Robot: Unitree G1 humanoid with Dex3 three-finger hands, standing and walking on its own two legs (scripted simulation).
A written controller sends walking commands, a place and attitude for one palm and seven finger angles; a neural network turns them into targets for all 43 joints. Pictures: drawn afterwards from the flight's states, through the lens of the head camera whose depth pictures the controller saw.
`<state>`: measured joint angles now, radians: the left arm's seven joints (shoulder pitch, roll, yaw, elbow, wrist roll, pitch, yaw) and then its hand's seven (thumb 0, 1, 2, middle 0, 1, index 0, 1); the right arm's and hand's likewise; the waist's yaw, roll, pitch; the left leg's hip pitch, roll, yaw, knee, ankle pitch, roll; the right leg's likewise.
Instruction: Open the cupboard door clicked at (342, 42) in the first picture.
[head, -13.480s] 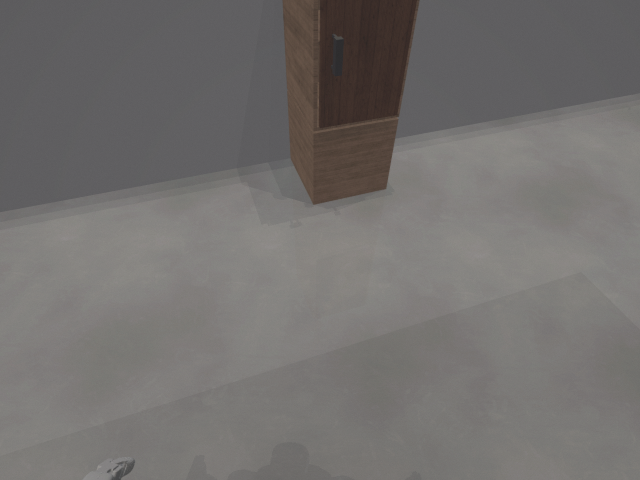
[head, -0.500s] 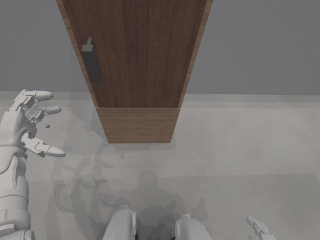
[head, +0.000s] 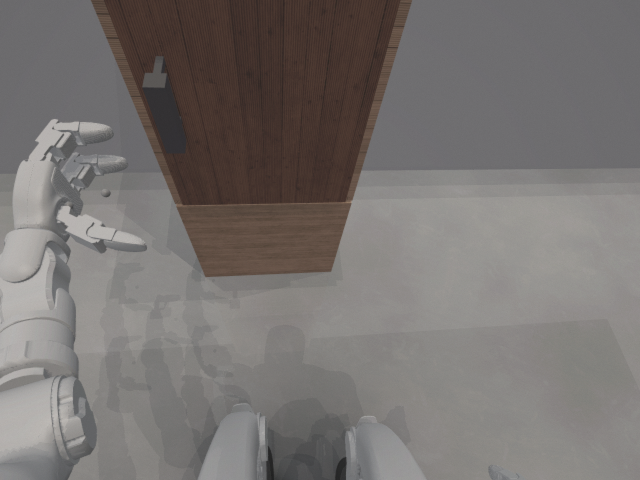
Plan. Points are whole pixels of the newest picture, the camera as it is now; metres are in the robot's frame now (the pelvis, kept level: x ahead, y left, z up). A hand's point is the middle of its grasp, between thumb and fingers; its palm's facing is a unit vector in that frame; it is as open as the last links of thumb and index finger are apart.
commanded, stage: move the hooked fingers beside the handle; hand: left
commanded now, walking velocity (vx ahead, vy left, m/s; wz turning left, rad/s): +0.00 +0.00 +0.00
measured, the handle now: (168, 105) +0.60 +0.21 +0.04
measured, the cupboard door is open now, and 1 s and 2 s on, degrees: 0 0 0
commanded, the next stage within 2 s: slide the fingers in behind the handle in 1.36 s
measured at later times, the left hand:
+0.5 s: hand (118, 141) +0.52 +0.26 +0.06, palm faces +0.09 -1.00 -0.03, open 14.0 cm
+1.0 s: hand (110, 131) +0.54 +0.28 +0.05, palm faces +0.06 -1.00 -0.03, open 14.0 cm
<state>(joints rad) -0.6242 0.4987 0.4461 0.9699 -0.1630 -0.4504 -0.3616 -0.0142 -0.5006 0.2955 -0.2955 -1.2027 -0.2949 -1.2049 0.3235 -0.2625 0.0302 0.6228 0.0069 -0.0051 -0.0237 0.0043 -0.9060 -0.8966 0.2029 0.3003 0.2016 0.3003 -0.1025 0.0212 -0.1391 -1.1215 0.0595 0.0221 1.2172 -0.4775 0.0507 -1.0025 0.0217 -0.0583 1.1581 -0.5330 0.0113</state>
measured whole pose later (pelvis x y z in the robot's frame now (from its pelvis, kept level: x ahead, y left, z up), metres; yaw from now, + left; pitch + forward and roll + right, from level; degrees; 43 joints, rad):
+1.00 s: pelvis +0.00 +0.00 -0.02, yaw -2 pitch +29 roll -8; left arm -1.00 0.76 0.51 1.18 -0.06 -0.34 -0.39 -0.01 -0.50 0.30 -0.29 -1.20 -0.29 -1.20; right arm 0.37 -0.26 0.08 0.63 -0.01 0.07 -0.01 0.00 -0.91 -0.90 0.20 0.30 0.20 0.30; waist -0.20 0.04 -0.11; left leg -1.33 0.08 -0.02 1.31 -0.50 0.05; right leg -1.18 0.05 -0.09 1.21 -0.54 0.01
